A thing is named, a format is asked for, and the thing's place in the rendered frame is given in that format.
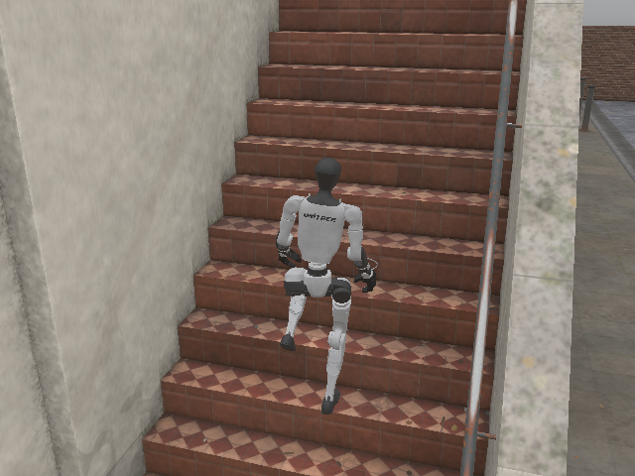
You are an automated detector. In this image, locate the left robot upper arm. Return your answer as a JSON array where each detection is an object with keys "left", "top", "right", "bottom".
[{"left": 277, "top": 195, "right": 305, "bottom": 246}]

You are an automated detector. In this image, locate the left robot forearm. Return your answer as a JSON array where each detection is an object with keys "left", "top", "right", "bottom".
[{"left": 276, "top": 231, "right": 291, "bottom": 257}]

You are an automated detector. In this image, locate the left robot thigh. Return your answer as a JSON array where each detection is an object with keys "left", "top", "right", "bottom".
[{"left": 284, "top": 267, "right": 306, "bottom": 297}]

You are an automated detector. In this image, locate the robot torso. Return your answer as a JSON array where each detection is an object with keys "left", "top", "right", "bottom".
[{"left": 298, "top": 193, "right": 345, "bottom": 298}]

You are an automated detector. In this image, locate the robot right hand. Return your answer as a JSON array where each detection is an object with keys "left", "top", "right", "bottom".
[{"left": 354, "top": 270, "right": 376, "bottom": 293}]

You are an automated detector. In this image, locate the robot left hand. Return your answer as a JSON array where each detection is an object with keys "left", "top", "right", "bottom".
[{"left": 279, "top": 249, "right": 302, "bottom": 268}]

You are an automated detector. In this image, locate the right robot forearm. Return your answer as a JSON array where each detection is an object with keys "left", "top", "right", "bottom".
[{"left": 353, "top": 247, "right": 373, "bottom": 279}]

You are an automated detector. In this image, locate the right robot upper arm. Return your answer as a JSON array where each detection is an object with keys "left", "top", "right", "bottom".
[{"left": 343, "top": 203, "right": 363, "bottom": 261}]

